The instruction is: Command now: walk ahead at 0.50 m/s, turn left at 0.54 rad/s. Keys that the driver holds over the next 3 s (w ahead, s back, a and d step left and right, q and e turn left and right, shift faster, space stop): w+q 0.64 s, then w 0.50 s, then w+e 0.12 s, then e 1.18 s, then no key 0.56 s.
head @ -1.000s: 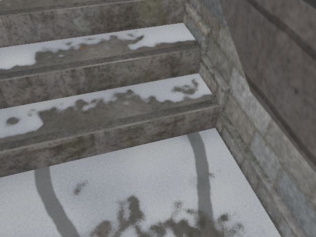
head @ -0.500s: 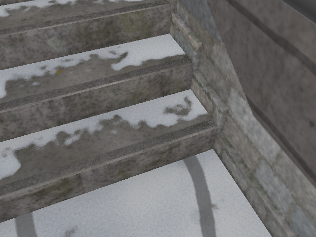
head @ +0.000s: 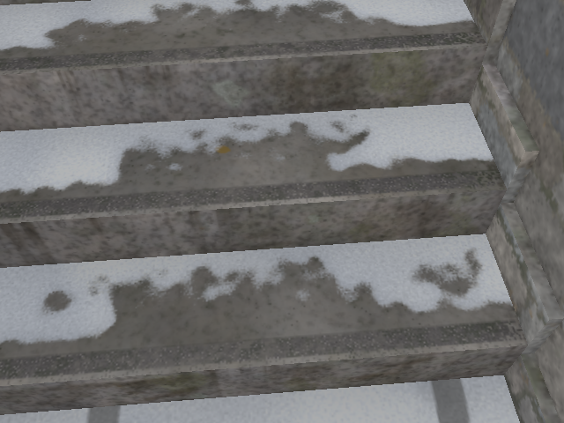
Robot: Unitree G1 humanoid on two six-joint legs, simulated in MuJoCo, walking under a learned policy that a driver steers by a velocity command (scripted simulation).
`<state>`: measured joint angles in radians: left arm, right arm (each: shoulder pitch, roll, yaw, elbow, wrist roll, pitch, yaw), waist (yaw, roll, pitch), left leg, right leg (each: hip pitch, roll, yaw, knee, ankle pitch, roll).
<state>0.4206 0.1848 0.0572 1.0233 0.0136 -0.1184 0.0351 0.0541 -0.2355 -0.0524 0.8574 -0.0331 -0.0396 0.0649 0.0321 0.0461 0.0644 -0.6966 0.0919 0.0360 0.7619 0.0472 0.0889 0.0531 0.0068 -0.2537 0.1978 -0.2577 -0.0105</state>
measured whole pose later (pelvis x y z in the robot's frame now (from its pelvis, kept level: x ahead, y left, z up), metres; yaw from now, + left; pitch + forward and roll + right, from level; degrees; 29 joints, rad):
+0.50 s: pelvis +0.26 +0.07 +0.00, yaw +19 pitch +2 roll +0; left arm 0.09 0.23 0.02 0.84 0.06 -0.04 0.02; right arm 0.38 -0.25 -0.07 0.91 -0.01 -0.05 -0.02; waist -0.08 -0.03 0.03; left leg -0.16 -0.18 -0.11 0.34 -0.20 0.16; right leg -0.78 -0.09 0.01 1.37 -0.30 0.04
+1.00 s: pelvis +0.54 +0.11 +0.13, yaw +29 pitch +1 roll -1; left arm 0.39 0.18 0.04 1.02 0.04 -0.06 0.01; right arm 0.15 -0.20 -0.03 0.72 -0.03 -0.04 -0.01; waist -0.01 0.04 -0.01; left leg -0.87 -0.11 -0.18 1.74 -0.15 0.12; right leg -0.42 0.03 -0.13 0.75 -0.35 -0.07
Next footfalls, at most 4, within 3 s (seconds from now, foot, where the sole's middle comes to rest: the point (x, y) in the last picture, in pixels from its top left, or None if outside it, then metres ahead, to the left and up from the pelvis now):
0.14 left None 0.26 0.10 -0.78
0.74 right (280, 314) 0.64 0.07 -0.61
1.40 left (93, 170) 0.92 0.51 -0.44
1.96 right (213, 162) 0.94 0.23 -0.44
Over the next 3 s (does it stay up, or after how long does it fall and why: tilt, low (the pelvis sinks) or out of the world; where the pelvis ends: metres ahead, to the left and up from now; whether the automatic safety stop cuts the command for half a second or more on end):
stays up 0.90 0.34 0.33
